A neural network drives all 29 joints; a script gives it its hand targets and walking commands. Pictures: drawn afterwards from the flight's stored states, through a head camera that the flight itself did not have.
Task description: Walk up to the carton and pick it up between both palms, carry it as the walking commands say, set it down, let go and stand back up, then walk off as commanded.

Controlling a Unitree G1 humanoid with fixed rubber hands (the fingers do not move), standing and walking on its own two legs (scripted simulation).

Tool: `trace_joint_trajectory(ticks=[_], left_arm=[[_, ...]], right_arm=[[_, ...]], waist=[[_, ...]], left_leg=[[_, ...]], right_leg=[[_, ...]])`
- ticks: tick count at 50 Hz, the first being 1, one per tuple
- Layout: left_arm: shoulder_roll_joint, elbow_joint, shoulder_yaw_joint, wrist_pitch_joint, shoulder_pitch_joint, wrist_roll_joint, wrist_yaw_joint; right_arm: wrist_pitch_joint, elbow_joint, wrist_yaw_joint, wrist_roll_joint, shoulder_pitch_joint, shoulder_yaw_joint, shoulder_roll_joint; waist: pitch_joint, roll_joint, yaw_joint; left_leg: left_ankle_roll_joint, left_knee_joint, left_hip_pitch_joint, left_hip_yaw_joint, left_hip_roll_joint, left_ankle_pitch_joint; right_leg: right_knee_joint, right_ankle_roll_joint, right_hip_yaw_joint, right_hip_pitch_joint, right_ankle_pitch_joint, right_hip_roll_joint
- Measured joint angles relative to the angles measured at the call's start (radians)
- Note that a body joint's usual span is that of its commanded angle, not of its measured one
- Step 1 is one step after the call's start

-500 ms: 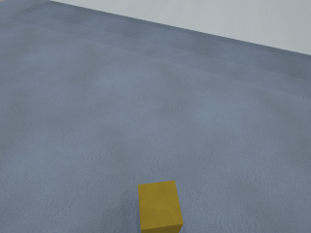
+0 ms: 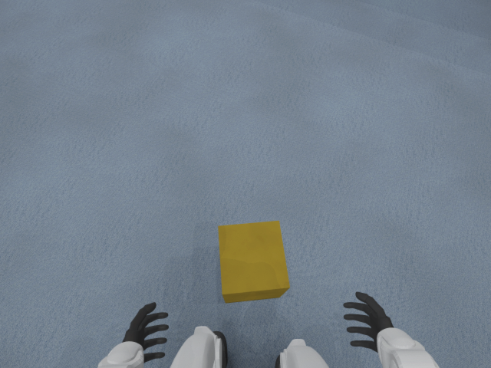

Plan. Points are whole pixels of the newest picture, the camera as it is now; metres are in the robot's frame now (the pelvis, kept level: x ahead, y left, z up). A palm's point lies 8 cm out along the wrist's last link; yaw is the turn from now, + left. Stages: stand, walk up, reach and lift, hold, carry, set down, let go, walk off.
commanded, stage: reach and lift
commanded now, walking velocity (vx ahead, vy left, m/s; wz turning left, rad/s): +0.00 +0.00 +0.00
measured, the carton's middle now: (250, 264) +0.41 -0.02 -0.60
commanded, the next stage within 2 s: none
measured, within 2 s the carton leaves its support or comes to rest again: neither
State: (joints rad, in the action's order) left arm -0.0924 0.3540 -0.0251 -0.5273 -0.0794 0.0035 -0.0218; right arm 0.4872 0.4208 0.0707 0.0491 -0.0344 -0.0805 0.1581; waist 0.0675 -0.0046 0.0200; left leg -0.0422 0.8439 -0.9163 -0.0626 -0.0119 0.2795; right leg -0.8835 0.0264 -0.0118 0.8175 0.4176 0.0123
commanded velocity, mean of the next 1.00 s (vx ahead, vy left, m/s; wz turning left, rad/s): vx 0.00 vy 0.00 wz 0.00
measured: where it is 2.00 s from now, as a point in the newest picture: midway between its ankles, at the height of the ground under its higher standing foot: outside the picture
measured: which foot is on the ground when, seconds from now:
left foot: down 0.00-1.00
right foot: down 0.00-1.00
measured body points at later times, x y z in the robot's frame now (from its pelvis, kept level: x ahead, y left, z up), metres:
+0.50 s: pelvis -0.06 -0.01 -0.04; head +0.11 +0.00 +0.37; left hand +0.29 +0.18 -0.15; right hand +0.30 -0.21 -0.14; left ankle +0.06 +0.10 -0.69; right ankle -0.01 -0.14 -0.69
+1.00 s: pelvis -0.04 -0.01 -0.07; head +0.23 +0.00 +0.29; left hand +0.41 +0.18 -0.18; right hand +0.44 -0.22 -0.18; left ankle +0.06 +0.10 -0.69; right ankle -0.01 -0.14 -0.69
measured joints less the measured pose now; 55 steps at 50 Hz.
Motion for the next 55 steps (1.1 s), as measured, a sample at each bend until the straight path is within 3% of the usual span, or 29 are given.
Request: trace_joint_trajectory(ticks=[8,16,21,28,42,49,55], left_arm=[[-0.030,0.002,-0.013,0.007,0.077,0.014,0.013],[-0.059,0.129,-0.046,0.001,0.326,0.031,-0.010],[-0.052,0.211,-0.070,0.021,0.490,0.036,-0.047],[0.002,0.323,-0.136,0.117,0.667,-0.013,-0.099],[0.003,0.406,-0.196,0.356,0.829,0.022,-0.132],[-0.011,0.389,-0.235,0.419,0.886,0.017,-0.107],[-0.017,0.344,-0.275,0.432,0.889,0.000,-0.077]], right_arm=[[-0.010,0.029,-0.019,-0.045,0.092,0.002,0.005],[-0.009,0.138,-0.038,-0.050,0.325,-0.030,0.003],[-0.039,0.238,-0.033,-0.087,0.481,-0.045,0.038],[-0.128,0.343,-0.029,-0.066,0.644,-0.081,0.064],[-0.369,0.509,-0.017,-0.085,0.873,-0.131,0.117],[-0.436,0.539,-0.009,-0.077,0.953,-0.158,0.139],[-0.442,0.455,0.013,-0.075,0.945,-0.162,0.141]], waist=[[-0.040,-0.010,-0.001],[-0.103,-0.014,-0.009],[-0.135,-0.005,-0.013],[-0.115,0.006,0.007],[0.020,0.002,0.024],[0.066,0.014,0.022],[0.092,0.020,0.023]], left_leg=[[0.012,0.106,-0.031,0.017,-0.001,0.017],[0.018,0.192,-0.079,0.036,0.007,0.020],[0.019,0.216,-0.137,0.051,0.010,0.009],[0.016,0.224,-0.259,0.044,0.001,-0.007],[0.016,0.231,-0.524,0.055,0.014,-0.013],[0.019,0.225,-0.634,0.064,0.018,-0.020],[0.024,0.211,-0.689,0.071,0.016,-0.025]], right_leg=[[-0.126,-0.015,0.009,0.034,0.034,-0.004],[-0.224,-0.021,0.018,0.084,0.047,-0.004],[-0.243,-0.020,0.025,0.138,0.033,-0.009],[-0.247,-0.011,0.006,0.270,0.003,-0.026],[-0.254,-0.006,0.002,0.534,0.000,-0.027],[-0.246,-0.006,0.002,0.643,-0.007,-0.031],[-0.230,-0.007,-0.003,0.701,-0.017,-0.041]])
